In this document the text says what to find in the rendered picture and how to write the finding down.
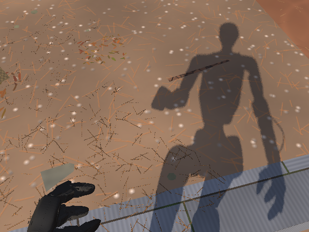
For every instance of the left robot hand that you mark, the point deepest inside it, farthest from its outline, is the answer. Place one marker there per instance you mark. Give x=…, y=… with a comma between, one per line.
x=51, y=212

